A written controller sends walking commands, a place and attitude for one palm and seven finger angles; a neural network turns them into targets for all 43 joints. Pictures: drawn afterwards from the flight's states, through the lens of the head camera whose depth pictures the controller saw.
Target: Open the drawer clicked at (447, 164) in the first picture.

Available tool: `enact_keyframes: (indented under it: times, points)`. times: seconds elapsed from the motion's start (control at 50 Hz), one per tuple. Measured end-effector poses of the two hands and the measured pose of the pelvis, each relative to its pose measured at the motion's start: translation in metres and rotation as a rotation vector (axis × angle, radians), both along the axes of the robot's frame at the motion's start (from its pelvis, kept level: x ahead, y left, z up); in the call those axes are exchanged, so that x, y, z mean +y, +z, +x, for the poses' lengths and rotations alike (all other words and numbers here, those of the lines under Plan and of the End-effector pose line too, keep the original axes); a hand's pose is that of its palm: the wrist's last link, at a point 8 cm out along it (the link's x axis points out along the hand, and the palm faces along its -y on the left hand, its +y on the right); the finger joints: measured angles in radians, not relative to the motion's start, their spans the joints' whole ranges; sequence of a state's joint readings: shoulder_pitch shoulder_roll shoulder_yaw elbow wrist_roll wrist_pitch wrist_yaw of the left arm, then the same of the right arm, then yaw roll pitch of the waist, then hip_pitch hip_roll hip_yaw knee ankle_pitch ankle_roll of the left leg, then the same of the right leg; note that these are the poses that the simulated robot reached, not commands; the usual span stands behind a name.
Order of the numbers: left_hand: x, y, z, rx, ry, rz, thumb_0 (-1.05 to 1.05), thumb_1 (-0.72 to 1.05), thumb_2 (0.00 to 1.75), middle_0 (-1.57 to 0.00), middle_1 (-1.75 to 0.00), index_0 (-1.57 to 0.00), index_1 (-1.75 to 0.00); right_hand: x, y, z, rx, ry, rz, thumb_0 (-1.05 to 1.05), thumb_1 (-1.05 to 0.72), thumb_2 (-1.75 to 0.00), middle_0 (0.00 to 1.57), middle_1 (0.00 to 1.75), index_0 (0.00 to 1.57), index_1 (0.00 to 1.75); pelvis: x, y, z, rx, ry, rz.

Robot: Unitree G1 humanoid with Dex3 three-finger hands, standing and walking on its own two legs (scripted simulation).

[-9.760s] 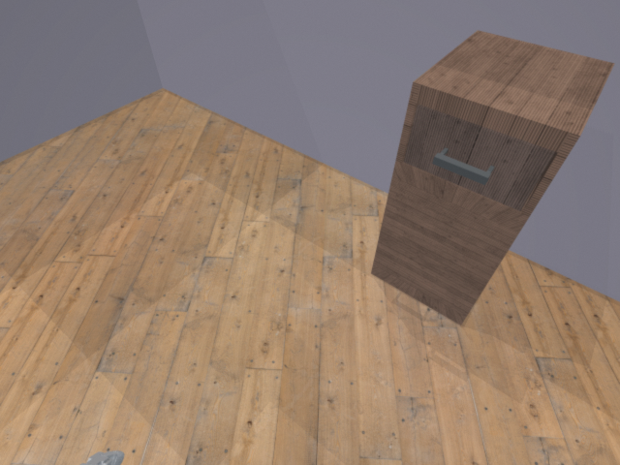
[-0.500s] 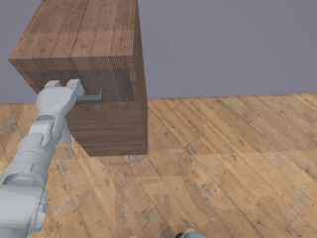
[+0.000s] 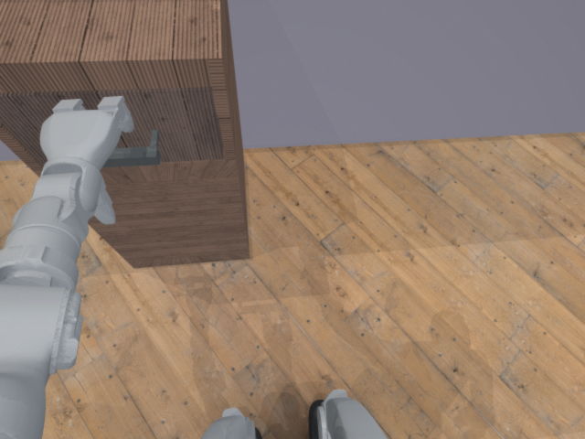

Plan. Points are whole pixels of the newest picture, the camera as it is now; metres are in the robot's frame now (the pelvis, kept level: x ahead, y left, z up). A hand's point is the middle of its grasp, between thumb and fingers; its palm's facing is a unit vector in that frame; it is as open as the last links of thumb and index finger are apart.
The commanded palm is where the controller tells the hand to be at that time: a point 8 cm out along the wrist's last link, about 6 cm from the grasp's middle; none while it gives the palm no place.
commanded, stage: move the hooked fingers above the handle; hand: left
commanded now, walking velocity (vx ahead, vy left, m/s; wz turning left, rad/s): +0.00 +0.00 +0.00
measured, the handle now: (116, 147) +0.58 +0.26 -0.05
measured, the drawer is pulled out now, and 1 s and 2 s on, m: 0.00 0.00 0.00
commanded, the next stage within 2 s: lower the fingers behind the handle in 0.82 s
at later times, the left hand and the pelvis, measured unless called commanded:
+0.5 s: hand (104, 161) +0.51 +0.24 +0.01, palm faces -0.09 -0.02 -1.00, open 13.8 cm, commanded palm +0.51 +0.23 +0.06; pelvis +0.01 -0.01 +0.00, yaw +0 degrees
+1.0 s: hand (101, 159) +0.52 +0.25 +0.00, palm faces -0.12 -0.02 -0.99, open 13.8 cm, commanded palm +0.52 +0.24 +0.05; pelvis +0.00 -0.01 -0.01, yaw +0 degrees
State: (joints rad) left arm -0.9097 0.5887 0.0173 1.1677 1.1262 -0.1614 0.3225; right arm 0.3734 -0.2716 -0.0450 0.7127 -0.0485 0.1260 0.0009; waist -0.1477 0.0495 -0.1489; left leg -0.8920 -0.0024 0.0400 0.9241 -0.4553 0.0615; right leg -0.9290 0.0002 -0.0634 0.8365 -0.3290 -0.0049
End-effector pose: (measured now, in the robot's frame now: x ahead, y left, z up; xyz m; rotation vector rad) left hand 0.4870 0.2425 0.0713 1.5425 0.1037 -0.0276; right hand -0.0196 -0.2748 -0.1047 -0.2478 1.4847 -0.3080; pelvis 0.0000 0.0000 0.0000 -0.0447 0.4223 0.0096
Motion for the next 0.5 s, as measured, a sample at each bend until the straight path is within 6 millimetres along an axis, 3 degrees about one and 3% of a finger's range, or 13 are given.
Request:
enact_keyframes:
  times: [0.12, 0.24, 0.5]
  points:
    - [-0.004, -0.005, 0.015, -0.007, 0.005, -0.006, 0.00, -0.49, 0.30, -0.32, -1.20, -0.32, -1.20, 0.006, -0.003, -0.015, 0.051, -0.025, 0.009, 0.00, -0.91, -0.90, 0.20, 0.30, 0.21, 0.30, 0.001, -0.005, 0.003, 0.024, -0.009, -0.007]
    - [-0.003, -0.009, 0.015, 0.007, 0.019, -0.002, 0.00, -0.49, 0.30, -0.32, -1.20, -0.32, -1.20, 0.011, -0.005, -0.020, 0.078, -0.042, 0.036, 0.00, -0.91, -0.90, 0.20, 0.30, 0.21, 0.30, 0.000, -0.004, 0.005, 0.025, -0.021, -0.007]
    - [-0.003, -0.003, 0.005, 0.008, 0.021, 0.013, 0.00, -0.49, 0.30, -0.32, -1.20, -0.32, -1.20, -0.001, -0.007, 0.011, 0.013, 0.008, 0.031, 0.00, -0.91, -0.90, 0.20, 0.30, 0.21, 0.30, -0.008, 0.000, 0.006, 0.008, 0.003, -0.003]
